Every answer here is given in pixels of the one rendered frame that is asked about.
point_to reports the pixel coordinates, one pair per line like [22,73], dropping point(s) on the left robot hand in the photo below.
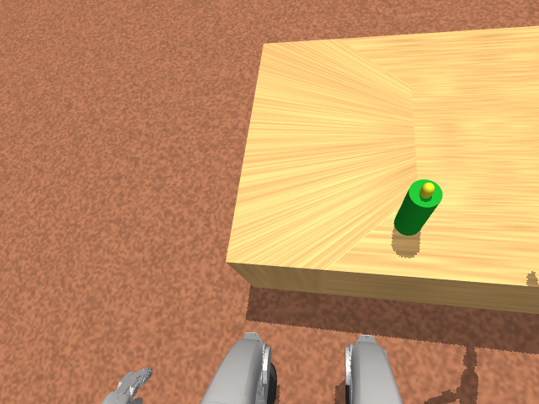
[128,387]

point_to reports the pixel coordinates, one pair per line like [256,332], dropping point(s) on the bottle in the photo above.
[419,203]

